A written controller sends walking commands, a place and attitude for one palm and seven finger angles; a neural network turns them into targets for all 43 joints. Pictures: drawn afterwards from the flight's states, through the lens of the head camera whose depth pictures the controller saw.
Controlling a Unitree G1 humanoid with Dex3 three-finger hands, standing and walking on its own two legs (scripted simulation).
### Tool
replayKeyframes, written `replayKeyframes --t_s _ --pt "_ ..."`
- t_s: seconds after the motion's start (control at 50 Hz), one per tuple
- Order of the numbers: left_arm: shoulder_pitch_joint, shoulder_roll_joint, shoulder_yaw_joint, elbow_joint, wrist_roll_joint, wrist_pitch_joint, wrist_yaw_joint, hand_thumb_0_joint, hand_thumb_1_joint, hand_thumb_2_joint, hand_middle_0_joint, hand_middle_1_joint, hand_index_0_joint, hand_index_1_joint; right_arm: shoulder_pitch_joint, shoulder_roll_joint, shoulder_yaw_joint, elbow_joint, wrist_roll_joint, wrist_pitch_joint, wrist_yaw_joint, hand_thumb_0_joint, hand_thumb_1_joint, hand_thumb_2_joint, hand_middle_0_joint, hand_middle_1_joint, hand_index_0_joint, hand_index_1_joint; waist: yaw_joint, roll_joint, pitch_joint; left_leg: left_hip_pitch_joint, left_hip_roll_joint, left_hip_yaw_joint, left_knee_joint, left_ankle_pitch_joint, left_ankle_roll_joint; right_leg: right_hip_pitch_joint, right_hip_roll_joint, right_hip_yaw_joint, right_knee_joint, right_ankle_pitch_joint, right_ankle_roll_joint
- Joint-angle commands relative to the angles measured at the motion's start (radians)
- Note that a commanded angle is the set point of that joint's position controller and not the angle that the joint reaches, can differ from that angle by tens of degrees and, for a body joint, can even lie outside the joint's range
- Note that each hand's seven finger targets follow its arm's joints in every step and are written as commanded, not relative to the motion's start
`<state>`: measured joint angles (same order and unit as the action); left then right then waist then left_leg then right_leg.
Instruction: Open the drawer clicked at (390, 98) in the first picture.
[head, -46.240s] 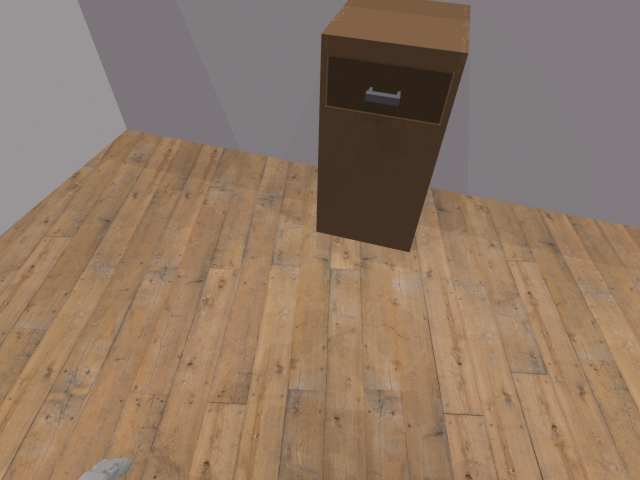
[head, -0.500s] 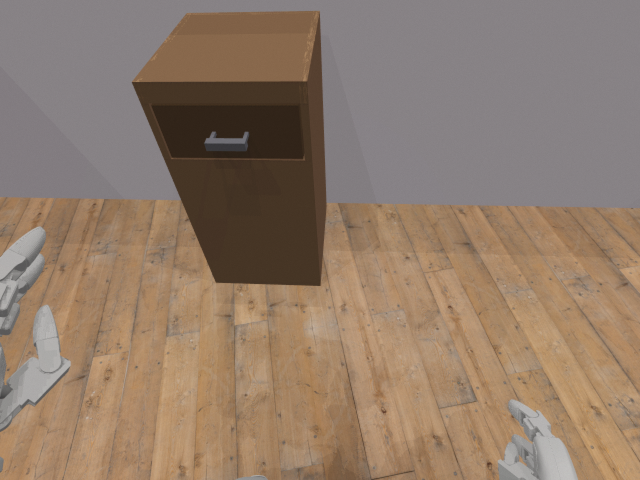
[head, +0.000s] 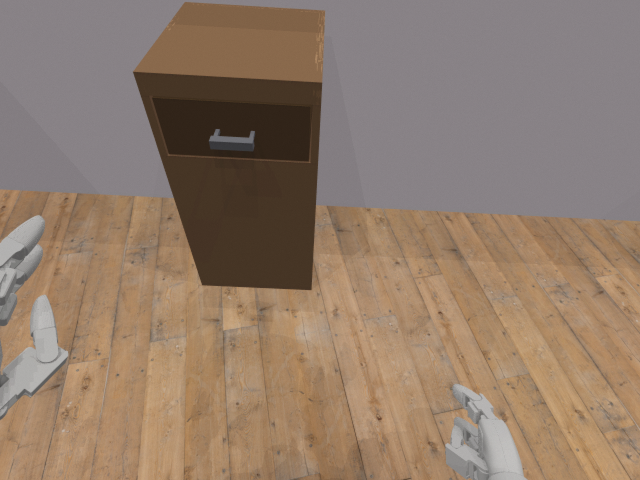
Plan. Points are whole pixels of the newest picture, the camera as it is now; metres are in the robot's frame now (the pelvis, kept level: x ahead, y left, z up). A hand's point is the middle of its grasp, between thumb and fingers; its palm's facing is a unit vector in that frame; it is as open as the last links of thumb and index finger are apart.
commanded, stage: stop stepping back and stand still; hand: left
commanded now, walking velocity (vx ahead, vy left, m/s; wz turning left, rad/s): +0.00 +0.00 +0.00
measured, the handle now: (233, 138) +0.86 +0.25 -0.08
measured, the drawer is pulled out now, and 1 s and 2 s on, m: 0.00 0.00 0.00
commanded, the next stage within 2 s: let the arm hang, fingers relaxed in 1.12 s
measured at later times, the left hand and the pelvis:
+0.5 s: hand (20, 404) +0.15 +0.26 +0.15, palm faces +0.38 -0.82 -0.42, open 7.4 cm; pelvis -0.03 +0.01 +0.00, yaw +0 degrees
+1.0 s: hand (54, 386) +0.17 +0.24 +0.15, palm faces +0.35 -0.83 -0.43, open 7.4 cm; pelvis -0.02 +0.00 +0.00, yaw +0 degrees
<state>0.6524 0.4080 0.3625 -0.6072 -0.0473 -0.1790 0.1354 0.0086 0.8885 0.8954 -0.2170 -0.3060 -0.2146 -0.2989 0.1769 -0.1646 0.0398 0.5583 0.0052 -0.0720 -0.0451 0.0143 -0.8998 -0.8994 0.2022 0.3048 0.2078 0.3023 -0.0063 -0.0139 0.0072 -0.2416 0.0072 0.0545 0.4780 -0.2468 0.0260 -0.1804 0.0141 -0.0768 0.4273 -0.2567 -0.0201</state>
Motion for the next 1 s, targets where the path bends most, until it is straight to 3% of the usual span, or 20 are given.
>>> replayKeyframes --t_s 0.0,0.14,0.22,0.26,0.32,0.46,0.54,0.7,0.82,0.98 --pt "0.011 0.104 0.097 -0.173 -0.005 -0.048 0.019 0.000 0.900 0.900 -0.200 -0.300 -0.200 -0.300 -0.059 -0.154 -0.058 -0.146 0.002 -0.044 -0.016 0.000 -0.900 -0.900 0.200 0.300 0.200 0.300 0.005 0.090 -0.102 -0.026 0.103 -0.125 -0.129 0.291 -0.015 0.087 -0.026 0.051 -0.008 0.214 0.031" --pt "-0.059 0.117 0.088 -0.238 0.009 -0.050 0.027 0.000 0.900 0.900 -0.200 -0.300 -0.200 -0.300 -0.061 -0.160 -0.057 -0.143 -0.005 -0.073 -0.023 0.000 -0.900 -0.900 0.200 0.300 0.200 0.300 0.012 0.153 -0.082 -0.087 0.105 -0.140 -0.193 0.082 -0.015 0.097 -0.021 0.048 -0.004 0.114 0.033" --pt "-0.064 0.089 0.074 -0.208 0.018 -0.052 0.031 0.000 0.900 0.900 -0.200 -0.300 -0.200 -0.300 -0.055 -0.160 -0.057 -0.137 -0.004 -0.086 -0.020 0.000 -0.900 -0.900 0.200 0.300 0.200 0.300 0.012 0.164 -0.051 -0.149 0.115 -0.159 -0.245 -0.092 -0.011 0.107 -0.013 0.043 0.007 0.046 0.033" --pt "-0.063 0.087 0.077 -0.198 0.023 -0.054 0.032 0.000 0.900 0.900 -0.200 -0.300 -0.200 -0.300 -0.059 -0.157 -0.057 -0.135 -0.004 -0.091 -0.021 0.000 -0.900 -0.900 0.200 0.300 0.200 0.300 0.013 0.161 -0.036 -0.188 0.122 -0.172 -0.269 -0.176 -0.008 0.118 -0.013 0.043 0.010 0.019 0.035" --pt "-0.047 0.074 0.077 -0.158 0.024 -0.053 0.034 0.000 0.900 0.900 -0.200 -0.300 -0.200 -0.300 -0.055 -0.158 -0.060 -0.130 -0.003 -0.092 -0.019 0.000 -0.900 -0.900 0.200 0.300 0.200 0.300 0.014 0.106 -0.033 -0.200 0.109 -0.160 -0.258 -0.220 -0.006 0.115 -0.018 0.053 -0.017 0.012 0.033" --pt "-0.060 0.077 0.067 -0.152 0.023 -0.054 0.035 0.000 0.900 0.900 -0.200 -0.300 -0.200 -0.300 -0.065 -0.160 -0.064 -0.116 -0.007 -0.094 -0.020 0.000 -0.900 -0.900 0.200 0.300 0.200 0.300 0.008 0.043 -0.040 -0.100 0.061 -0.119 -0.162 -0.112 -0.020 0.022 -0.048 0.101 -0.127 -0.016 0.020" --pt "-0.072 0.100 0.080 -0.180 0.022 -0.053 0.039 0.000 0.900 0.900 -0.200 -0.300 -0.200 -0.300 -0.072 -0.164 -0.067 -0.111 -0.009 -0.092 -0.022 0.000 -0.900 -0.900 0.200 0.300 0.200 0.300 0.010 0.089 -0.068 -0.057 0.051 -0.108 -0.147 -0.046 -0.023 0.015 -0.048 0.102 -0.131 0.012 0.019" --pt "-0.015 0.087 0.078 -0.148 0.010 -0.048 0.037 0.000 0.900 0.900 -0.200 -0.300 -0.200 -0.300 -0.066 -0.158 -0.067 -0.112 -0.004 -0.076 -0.022 0.000 -0.900 -0.900 0.200 0.300 0.200 0.300 0.010 0.054 -0.081 -0.018 0.048 -0.098 -0.124 0.070 -0.024 0.024 -0.047 0.097 -0.130 0.108 0.020" --pt "-0.007 0.094 0.079 -0.160 0.007 -0.047 0.035 0.000 0.900 0.900 -0.200 -0.300 -0.200 -0.300 -0.062 -0.162 -0.071 -0.118 -0.001 -0.065 -0.023 0.000 -0.900 -0.900 0.200 0.300 0.200 0.300 0.009 0.081 -0.111 0.016 0.049 -0.087 -0.111 0.173 -0.026 0.048 -0.042 0.085 -0.108 0.203 0.023" --pt "-0.009 0.094 0.078 -0.139 0.002 -0.040 0.033 0.000 0.900 0.900 -0.200 -0.300 -0.200 -0.300 -0.066 -0.156 -0.067 -0.125 0.000 -0.053 -0.024 0.000 -0.900 -0.900 0.200 0.300 0.200 0.300 0.011 0.051 -0.097 0.022 0.046 -0.081 -0.100 0.173 -0.024 0.044 -0.054 0.096 -0.127 0.226 0.022"
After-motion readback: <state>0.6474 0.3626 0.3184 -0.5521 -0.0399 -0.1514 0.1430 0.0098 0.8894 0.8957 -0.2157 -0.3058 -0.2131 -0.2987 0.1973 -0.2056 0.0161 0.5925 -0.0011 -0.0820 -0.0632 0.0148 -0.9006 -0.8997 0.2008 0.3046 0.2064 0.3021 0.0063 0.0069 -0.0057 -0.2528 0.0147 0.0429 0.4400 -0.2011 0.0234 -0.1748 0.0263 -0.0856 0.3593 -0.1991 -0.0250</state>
